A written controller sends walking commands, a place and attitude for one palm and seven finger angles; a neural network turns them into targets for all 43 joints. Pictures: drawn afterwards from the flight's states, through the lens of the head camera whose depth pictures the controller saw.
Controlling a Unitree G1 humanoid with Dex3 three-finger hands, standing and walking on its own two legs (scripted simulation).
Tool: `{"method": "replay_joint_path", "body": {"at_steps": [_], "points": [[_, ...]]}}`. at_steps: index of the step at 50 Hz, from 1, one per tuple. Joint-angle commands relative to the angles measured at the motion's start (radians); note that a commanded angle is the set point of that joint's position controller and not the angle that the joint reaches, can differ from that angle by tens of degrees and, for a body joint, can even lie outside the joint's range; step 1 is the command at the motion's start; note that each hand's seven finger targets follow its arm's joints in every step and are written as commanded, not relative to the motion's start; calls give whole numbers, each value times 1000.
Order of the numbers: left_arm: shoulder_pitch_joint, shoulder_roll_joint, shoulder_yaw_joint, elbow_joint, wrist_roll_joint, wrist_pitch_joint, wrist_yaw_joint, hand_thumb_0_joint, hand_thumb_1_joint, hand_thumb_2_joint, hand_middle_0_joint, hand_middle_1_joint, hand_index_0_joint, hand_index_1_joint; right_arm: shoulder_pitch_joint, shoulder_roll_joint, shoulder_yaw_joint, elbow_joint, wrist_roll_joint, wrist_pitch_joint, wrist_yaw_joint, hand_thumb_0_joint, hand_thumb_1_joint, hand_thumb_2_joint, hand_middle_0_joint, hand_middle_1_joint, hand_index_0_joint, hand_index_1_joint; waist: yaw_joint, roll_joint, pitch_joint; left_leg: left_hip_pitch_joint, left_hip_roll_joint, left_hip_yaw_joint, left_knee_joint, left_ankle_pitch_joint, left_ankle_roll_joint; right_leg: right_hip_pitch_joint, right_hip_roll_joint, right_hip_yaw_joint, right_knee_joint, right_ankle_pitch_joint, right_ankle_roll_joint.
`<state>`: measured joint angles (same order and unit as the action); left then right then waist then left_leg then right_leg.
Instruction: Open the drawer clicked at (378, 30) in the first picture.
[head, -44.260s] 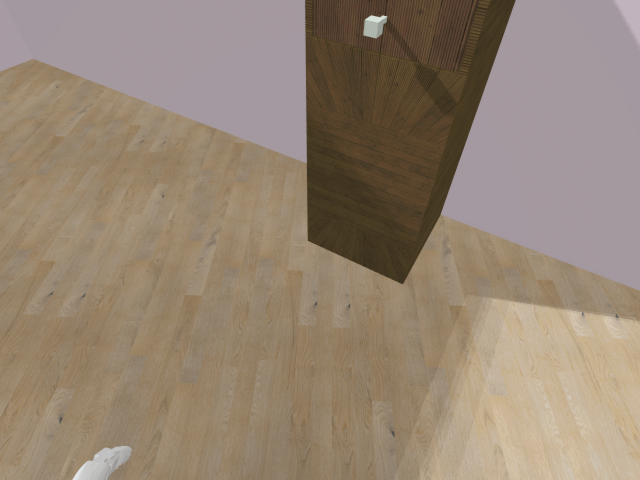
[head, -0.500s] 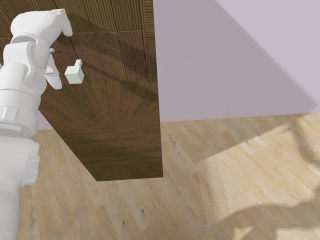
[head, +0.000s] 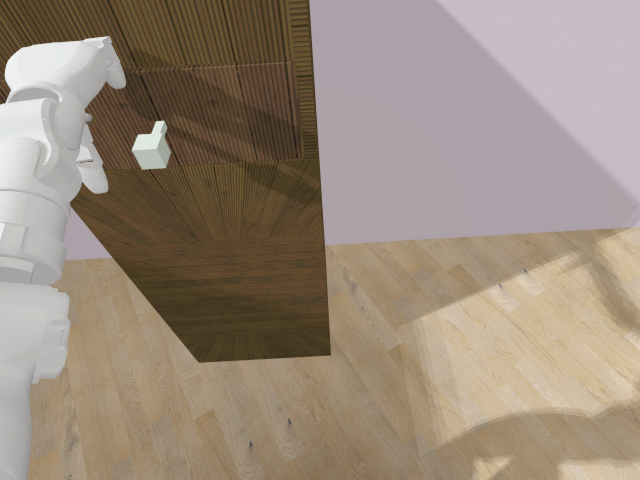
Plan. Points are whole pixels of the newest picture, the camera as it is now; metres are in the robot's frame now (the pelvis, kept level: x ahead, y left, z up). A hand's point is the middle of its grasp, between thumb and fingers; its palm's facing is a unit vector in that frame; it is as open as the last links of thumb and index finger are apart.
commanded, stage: lift the fingers back up to retry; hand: left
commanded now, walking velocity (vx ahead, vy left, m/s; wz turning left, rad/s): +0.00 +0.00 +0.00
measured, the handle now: (155, 142) +0.52 +0.24 +0.15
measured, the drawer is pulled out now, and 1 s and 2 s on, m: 0.00 0.00 0.00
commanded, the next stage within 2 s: re-aim the fingers above the handle in 0.08 s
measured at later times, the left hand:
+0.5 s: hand (97, 126) +0.47 +0.27 +0.21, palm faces +0.02 +0.03 -1.00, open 13.6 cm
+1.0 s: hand (76, 135) +0.46 +0.29 +0.21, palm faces -0.05 +0.06 -1.00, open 13.8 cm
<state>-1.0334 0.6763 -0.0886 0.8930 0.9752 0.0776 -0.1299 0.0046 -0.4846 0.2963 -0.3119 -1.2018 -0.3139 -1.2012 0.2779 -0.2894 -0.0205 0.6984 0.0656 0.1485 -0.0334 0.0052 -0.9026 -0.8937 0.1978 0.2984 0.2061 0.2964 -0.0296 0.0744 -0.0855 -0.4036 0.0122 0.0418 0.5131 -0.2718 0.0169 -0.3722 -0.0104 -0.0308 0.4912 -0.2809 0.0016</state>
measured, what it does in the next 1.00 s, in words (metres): stands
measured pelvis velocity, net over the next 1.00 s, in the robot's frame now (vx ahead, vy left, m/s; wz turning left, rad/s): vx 0.00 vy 0.00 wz -0.01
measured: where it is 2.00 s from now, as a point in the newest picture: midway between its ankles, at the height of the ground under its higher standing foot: outside the picture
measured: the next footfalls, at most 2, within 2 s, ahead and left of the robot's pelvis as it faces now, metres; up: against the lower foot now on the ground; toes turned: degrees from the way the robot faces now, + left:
none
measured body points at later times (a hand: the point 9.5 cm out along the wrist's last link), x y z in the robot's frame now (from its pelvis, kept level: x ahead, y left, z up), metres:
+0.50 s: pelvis +0.00 +0.00 +0.00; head +0.04 -0.03 +0.45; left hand +0.46 +0.26 +0.26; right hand +0.08 -0.26 -0.14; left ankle -0.02 +0.11 -0.74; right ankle -0.03 -0.12 -0.74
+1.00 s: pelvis +0.00 +0.00 +0.00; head +0.04 -0.02 +0.45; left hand +0.45 +0.28 +0.26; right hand +0.07 -0.27 -0.14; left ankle -0.02 +0.11 -0.74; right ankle -0.03 -0.12 -0.74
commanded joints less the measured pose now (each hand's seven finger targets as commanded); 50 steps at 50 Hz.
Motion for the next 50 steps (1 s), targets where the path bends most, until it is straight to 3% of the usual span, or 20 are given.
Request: {"method": "replay_joint_path", "body": {"at_steps": [1, 2, 5, 8, 10, 13, 15, 18, 20, 21, 24, 27, 33, 35, 38, 40, 42, 45, 47, 50], "points": [[-435, 110, -36, -216, -17, -23, -88, 0, -500, 300, -300, -1200, -300, -1200, -13, -147, -43, -121, 5, -29, -33, 0, -900, -900, 200, 300, 200, 300, -70, -128, -279, 225, -34, -22, -11, 331, 44, 82, 31, 12, -53, 332, -18], [-468, 118, -34, -253, -32, -57, -110, 0, -500, 300, -300, -1200, -300, -1200, -16, -150, -42, -122, 3, -32, -43, 0, -900, -900, 200, 300, 200, 300, -78, -124, -279, 232, -37, -24, -16, 316, 45, 84, 28, 14, -61, 317, -20], [-505, 226, 72, -366, -53, -165, -117, 0, -500, 300, -300, -1200, -300, -1200, -8, -132, -40, -129, -7, -43, -59, 0, -900, -900, 200, 300, 200, 300, -39, -27, -361, 280, -43, -28, -3, 385, 47, 117, 27, 26, -37, 353, -29], [-511, 371, 230, -416, -62, -242, -53, 0, -500, 300, -300, -1200, -300, -1200, 9, -121, -44, -131, -21, -48, -54, 0, -900, -900, 200, 300, 200, 300, 7, 29, -428, 282, -34, -39, 14, 513, 35, 154, 33, 21, -9, 398, -35], [-468, 397, 291, -385, -54, -246, 12, 0, -500, 300, -300, -1200, -300, -1200, 5, -110, -41, -131, -26, -48, -41, 0, -900, -900, 200, 300, 200, 300, 33, 49, -428, 256, -27, -39, 22, 597, 24, 168, 35, 9, 10, 429, -38], [-440, 410, 310, -263, -30, -179, 97, 0, -500, 300, -300, -1200, -300, -1200, -7, -117, -39, -114, -25, -43, -17, 0, -900, -900, 200, 300, 200, 300, 42, 8, -386, 185, -21, -21, 10, 545, 11, 168, 38, 2, 11, 412, -36], [-407, 360, 249, -183, -6, -103, 120, 0, -500, 300, -300, -1200, -300, -1200, -12, -126, -35, -111, -23, -38, -10, 0, -900, -900, 200, 300, 200, 300, 37, -29, -367, 154, -19, -6, -6, 486, 8, 172, 36, 0, 6, 401, -34], [-413, 370, 218, -193, 39, -40, 109, 0, -500, 300, -300, -1200, -300, -1200, -17, -141, -37, -121, -19, -29, -7, 0, -900, -900, 200, 300, 200, 300, 33, -31, -449, 177, -18, 5, -5, 484, 14, 205, 32, 12, 7, 417, -30], [-403, 262, 128, -237, 36, -15, 73, 0, -500, 300, -300, -1200, -300, -1200, -11, -137, -45, -134, -14, -29, -8, 0, -900, -900, 200, 300, 200, 300, 5, -60, -459, 220, -14, -2, 7, 502, 26, 182, 31, 14, 2, 428, -26], [-388, 274, 133, -235, 33, -7, 59, 0, -500, 300, -300, -1200, -300, -1200, -15, -143, -45, -132, -8, -24, -10, 0, -900, -900, 200, 300, 200, 300, -4, -74, -426, 215, -13, -3, 1, 472, 28, 168, 32, 13, -8, 410, -24], [-394, 146, 19, -266, -17, -12, -17, 0, -500, 300, -300, -1200, -300, -1200, -21, -143, -45, -141, 4, -27, -26, 0, -900, -900, 200, 300, 200, 300, -48, -131, -341, 239, -21, -17, -11, 382, 41, 114, 32, 9, -35, 352, -17], [-476, 103, -33, -321, -46, -64, -72, 0, -500, 300, -300, -1200, -300, -1200, -23, -140, -42, -133, 5, -42, -46, 0, -900, -900, 200, 300, 200, 300, -74, -101, -287, 265, -29, -25, -20, 316, 45, 66, 30, 15, -63, 284, -21], [-542, 278, 142, -342, -45, -180, -16, 0, -500, 300, -300, -1200, -300, -1200, 1, -118, -35, -116, -11, -64, -52, 0, -900, -900, 200, 300, 200, 300, -16, 13, -339, 254, -34, -33, -17, 355, 30, 98, 32, 15, -38, 279, -37], [-513, 352, 222, -279, -33, -178, 31, 0, -500, 300, -300, -1200, -300, -1200, 1, -120, -31, -109, -15, -63, -46, 0, -900, -900, 200, 300, 200, 300, 5, 6, -338, 210, -29, -32, -20, 387, 21, 122, 33, 8, -20, 302, -39], [-498, 419, 278, -241, -5, -149, 94, 0, -500, 300, -300, -1200, -300, -1200, -11, -115, -26, -118, -22, -61, -34, 0, -900, -900, 200, 300, 200, 300, 38, -12, -420, 171, -30, -19, -18, 438, 16, 219, 27, 16, -4, 377, -37], [-426, 399, 261, -175, 15, -98, 109, 0, -500, 300, -300, -1200, -300, -1200, -21, -119, -27, -122, -22, -54, -27, 0, -900, -900, 200, 300, 200, 300, 49, -27, -415, 153, -26, -2, -18, 447, 14, 238, 24, 16, -1, 411, -33], [-383, 354, 216, -125, 27, -53, 89, 0, -500, 300, -300, -1200, -300, -1200, -20, -134, -32, -125, -17, -44, -21, 0, -900, -900, 200, 300, 200, 300, 38, -74, -418, 145, -21, 8, -20, 445, 14, 252, 23, 19, -5, 429, -30], [-300, 223, 74, -146, 26, -2, 13, 0, -500, 300, -300, -1200, -300, -1200, -28, -153, -37, -145, 1, -34, -24, 0, -900, -900, 200, 300, 200, 300, -8, -121, -336, 166, -15, 11, -25, 378, 31, 182, 22, 21, -30, 395, -18], [-332, 90, -47, -284, -4, -16, -54, 0, -500, 300, -300, -1200, -300, -1200, -36, -150, -47, -161, 6, -35, -28, 0, -900, -900, 200, 300, 200, 300, -44, -118, -344, 236, -16, -6, -18, 391, 40, 148, 22, 26, -48, 382, -21], [-407, 53, -79, -442, -65, -78, -120, 0, -500, 300, -300, -1200, -300, -1200, -36, -142, -49, -149, 5, -50, -45, 0, -900, -900, 200, 300, 200, 300, -74, -53, -302, 323, -31, -29, -13, 376, 50, 53, 33, 20, -64, 314, -20]]}}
